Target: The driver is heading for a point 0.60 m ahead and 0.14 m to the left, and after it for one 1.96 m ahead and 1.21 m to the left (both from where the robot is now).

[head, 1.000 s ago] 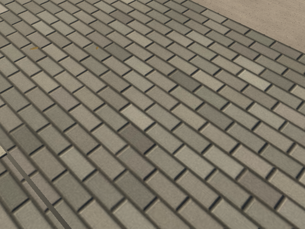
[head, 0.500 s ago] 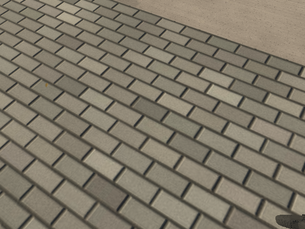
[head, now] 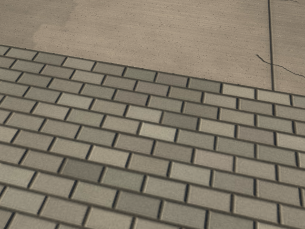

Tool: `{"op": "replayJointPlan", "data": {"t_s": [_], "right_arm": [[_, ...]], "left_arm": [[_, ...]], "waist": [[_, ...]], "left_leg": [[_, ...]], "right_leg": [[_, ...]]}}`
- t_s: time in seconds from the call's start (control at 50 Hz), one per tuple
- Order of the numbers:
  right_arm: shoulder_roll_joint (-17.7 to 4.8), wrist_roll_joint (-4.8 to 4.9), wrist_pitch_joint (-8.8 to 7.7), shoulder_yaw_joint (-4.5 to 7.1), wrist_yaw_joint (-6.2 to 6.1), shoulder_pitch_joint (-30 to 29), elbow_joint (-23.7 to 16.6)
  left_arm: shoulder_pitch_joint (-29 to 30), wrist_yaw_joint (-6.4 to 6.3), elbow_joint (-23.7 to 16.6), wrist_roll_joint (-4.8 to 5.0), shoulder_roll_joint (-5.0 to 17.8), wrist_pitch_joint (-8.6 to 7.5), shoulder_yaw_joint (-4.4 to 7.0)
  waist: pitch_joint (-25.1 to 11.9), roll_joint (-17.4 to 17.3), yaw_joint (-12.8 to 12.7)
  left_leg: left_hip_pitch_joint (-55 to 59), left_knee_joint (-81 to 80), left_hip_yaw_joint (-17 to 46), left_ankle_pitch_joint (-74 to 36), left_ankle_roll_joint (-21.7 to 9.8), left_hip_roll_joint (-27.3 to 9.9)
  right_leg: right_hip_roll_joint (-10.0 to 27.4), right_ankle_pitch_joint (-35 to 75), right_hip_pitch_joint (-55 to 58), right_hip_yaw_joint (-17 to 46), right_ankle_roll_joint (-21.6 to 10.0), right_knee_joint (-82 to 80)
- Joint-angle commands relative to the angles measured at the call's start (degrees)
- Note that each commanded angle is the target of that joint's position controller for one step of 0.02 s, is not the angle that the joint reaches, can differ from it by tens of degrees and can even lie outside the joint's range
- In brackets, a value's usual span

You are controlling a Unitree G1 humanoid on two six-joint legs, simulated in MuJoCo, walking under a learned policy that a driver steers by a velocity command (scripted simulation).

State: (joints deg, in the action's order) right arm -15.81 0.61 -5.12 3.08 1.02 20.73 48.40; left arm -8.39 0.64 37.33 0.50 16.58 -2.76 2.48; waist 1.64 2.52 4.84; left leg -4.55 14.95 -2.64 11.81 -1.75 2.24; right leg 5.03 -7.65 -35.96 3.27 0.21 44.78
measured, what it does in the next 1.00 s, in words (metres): walks ahead, turning left: right foot, then left foot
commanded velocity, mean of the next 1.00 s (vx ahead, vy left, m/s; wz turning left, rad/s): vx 0.45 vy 0.00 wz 0.32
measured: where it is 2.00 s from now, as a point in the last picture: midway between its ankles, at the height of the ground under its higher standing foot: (129, 198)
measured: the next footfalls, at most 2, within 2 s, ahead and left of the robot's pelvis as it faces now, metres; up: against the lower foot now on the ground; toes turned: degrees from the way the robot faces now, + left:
right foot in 0.18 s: +0.26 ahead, -0.15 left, +0.00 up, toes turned -2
left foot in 0.72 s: +0.53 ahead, +0.12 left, +0.00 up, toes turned +17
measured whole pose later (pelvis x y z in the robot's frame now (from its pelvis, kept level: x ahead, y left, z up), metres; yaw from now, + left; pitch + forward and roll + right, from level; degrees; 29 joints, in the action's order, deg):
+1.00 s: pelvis +0.51 +0.04 +0.00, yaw +25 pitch +3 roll -1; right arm -17.3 0.8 -0.5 4.2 -0.5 14.2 40.6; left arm -3.7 -1.1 39.8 -0.8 17.7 -4.0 2.9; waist 4.5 1.2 2.5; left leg -14.6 22.9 5.7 10.0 -5.0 6.5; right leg 3.2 -11.3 -37.3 5.8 4.7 48.0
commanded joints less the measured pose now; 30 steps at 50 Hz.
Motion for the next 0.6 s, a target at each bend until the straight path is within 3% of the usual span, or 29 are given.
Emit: {"op": "replayJointPlan", "data": {"t_s": [0.02,0.1,0.12,0.14,0.16,0.18,0.2,0.22,0.24,0.26,0.28,0.32,0.38,0.5,0.6], "right_arm": [[-10.6,0.67,-0.47,2.18,-0.26,-2.2,-3.2],[-11.8,1.24,0.75,2.38,-0.4,0.4,-1.1],[-12.2,1.29,1.11,2.48,-0.54,0.2,-0.8],[-12.4,1.44,1.41,2.44,-0.71,-0.7,-0.8],[-11.2,1.2,1.54,1.92,-0.86,-0.3,-0.7],[-8.1,-0.14,1.28,0.47,-0.9,-0.4,-2.2],[-1.5,-0.31,0.26,-1.66,-0.63,5.8,-3.6],[-7.7,1.05,-0.46,-0.14,-0.46,2.6,-2.6],[-10.1,2.26,-0.81,0.79,-0.28,-1.9,-4.1],[-9.4,1.97,-0.72,0.74,-0.47,-4.1,-4.4],[-8.8,1.14,-0.32,0.92,-0.56,-5.0,-4.4],[-6.8,1.13,1.22,0.91,-0.59,-2.6,-3.5],[-4.7,0.99,2.71,0.79,-0.8,-3.9,-4.1],[-3.0,0.48,2.31,0.1,0.71,-13.3,-7.2],[-2.8,0.56,2.29,-0.25,2.41,-21.0,-11.8]], "left_arm": [[5.5,0.73,-4.8,0.32,1.8,-1.39,-0.02],[8.9,1.45,-6.4,0.69,3.5,-1.66,0.5],[7.5,1.51,-6.1,0.59,4.2,-1.72,0.87],[3.3,1.38,-4.9,0.28,5.4,-1.74,1.63],[-4.3,0.96,-2.5,-0.02,7.8,-1.58,3.01],[-14.4,0.19,-0.9,-0.75,11.9,-1.3,4.3],[-16.8,0.06,-0.3,-0.98,16.6,-0.93,5.08],[-17.2,0.13,-0.3,-0.58,10.8,-1.0,3.77],[-13.8,0.15,-0.1,-0.42,8.9,-1.33,2.92],[-10.3,0.25,-0.1,-0.54,7.2,-1.59,2.39],[-7.5,0.44,0.0,-0.72,5.5,-1.88,1.95],[-4.8,0.58,0.6,-1.23,4.2,-2.92,1.86],[-4.5,0.25,2.5,-1.42,5.1,-4.12,2.45],[-6.3,-0.94,5.4,-1.18,7.3,-3.73,3.08],[-10.9,-1.35,8.4,0.05,9.1,-1.75,3.82]], "waist": [[0.5,-6.8,-0.4],[1.4,-7.6,-0.8],[0.6,-7.8,-2.1],[-1.7,-7.5,-5.1],[-6.7,-6.3,-8.6],[-14.6,-0.8,-12.7],[-21.4,14.4,-9.7],[-19.7,8.0,-12.2],[-11.5,6.0,-11.4],[-7.9,3.2,-9.6],[-4.7,2.8,-8.1],[-3.2,3.8,-5.2],[-0.8,1.6,-4.2],[2.3,-0.3,-7.1],[4.4,-0.8,-9.5]], "left_leg": [[-2.2,-6.5,7.7,-13.2,-9.4,-13.8],[3.3,-3.7,8.4,-15.8,-7.9,-16.9],[4.2,-1.6,8.1,-19.8,-7.3,-17.2],[3.8,3.7,6.2,-27.7,-6.1,-16.0],[1.0,13.2,3.7,-32.8,-4.7,-13.2],[-10.4,30.1,1.9,-20.2,-2.3,-10.3],[-31.4,49.7,1.7,17.5,1.1,-0.6],[-37.5,56.9,9.3,21.4,0.7,-2.4],[-40.5,57.6,9.1,16.4,0.0,-4.8],[-38.7,55.4,8.0,11.5,0.2,-7.2],[-37.2,52.6,7.9,8.1,0.7,-8.5],[-31.5,50.7,8.4,3.9,1.5,-9.8],[-33.1,47.4,9.4,-0.9,2.8,-9.7],[-33.3,29.1,5.8,-16.4,2.3,-8.5],[-36.4,21.5,2.0,-11.8,-0.5,-7.3]], "right_leg": [[-1.0,7.1,3.8,-2.3,0.2,-8.1],[-2.2,3.6,5.5,-2.6,-2.1,-13.5],[-2.9,2.3,8.3,-3.2,-2.9,-14.9],[-4.3,2.7,15.1,-4.6,-4.2,-17.2],[-5.2,3.1,26.6,-5.2,-5.8,-18.0],[4.8,4.3,43.5,5.6,-9.5,-16.3],[18.3,-5.9,59.0,31.2,-18.2,-22.2],[17.9,-13.0,56.2,35.0,-17.5,-26.1],[16.1,-10.6,49.6,26.4,-15.2,-27.2],[13.4,-6.1,42.9,19.8,-13.7,-28.6],[11.4,-2.5,37.6,15.1,-12.9,-30.6],[9.5,2.3,30.9,8.9,-12.1,-34.4],[9.6,9.0,28.2,2.2,-12.4,-37.3],[8.1,12.2,30.5,-8.7,-10.0,-38.9],[11.1,18.2,40.6,-12.0,-8.9,-35.0]]}}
